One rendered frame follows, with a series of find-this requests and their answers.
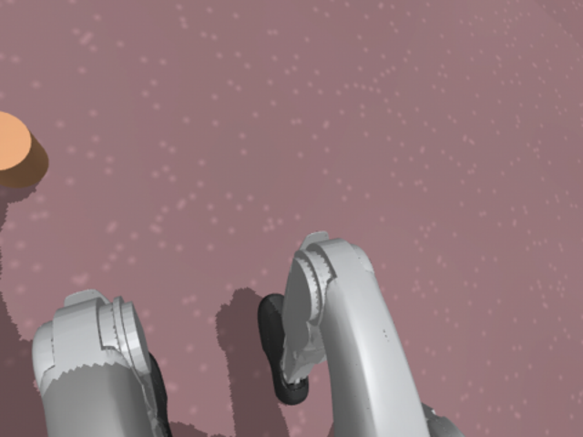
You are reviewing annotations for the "mug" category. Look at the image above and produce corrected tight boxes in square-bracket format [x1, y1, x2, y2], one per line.
[0, 111, 49, 188]

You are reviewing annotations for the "right robot hand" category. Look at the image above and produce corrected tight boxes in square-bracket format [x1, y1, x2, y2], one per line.
[421, 402, 465, 437]

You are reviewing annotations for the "left robot foot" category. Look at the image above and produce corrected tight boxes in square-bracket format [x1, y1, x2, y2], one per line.
[148, 352, 172, 437]

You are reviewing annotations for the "right robot foot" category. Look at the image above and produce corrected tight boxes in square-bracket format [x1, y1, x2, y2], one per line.
[258, 293, 309, 405]

